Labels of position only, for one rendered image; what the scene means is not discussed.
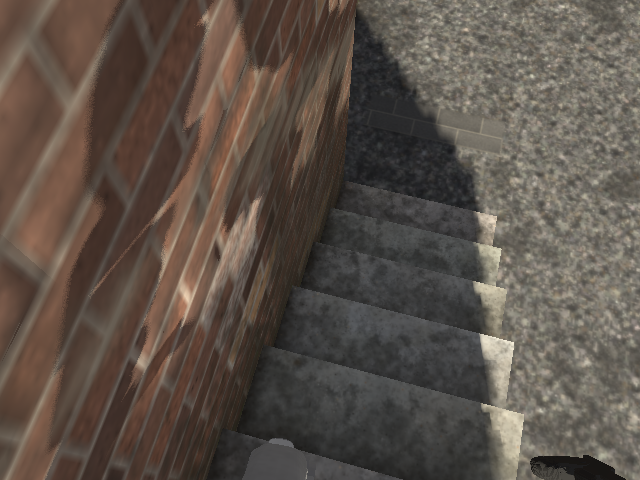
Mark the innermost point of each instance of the left robot thigh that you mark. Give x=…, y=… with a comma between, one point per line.
x=279, y=462

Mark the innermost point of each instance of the robot right hand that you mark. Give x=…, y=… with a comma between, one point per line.
x=572, y=468

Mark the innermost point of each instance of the left robot shin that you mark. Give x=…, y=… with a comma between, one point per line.
x=279, y=441

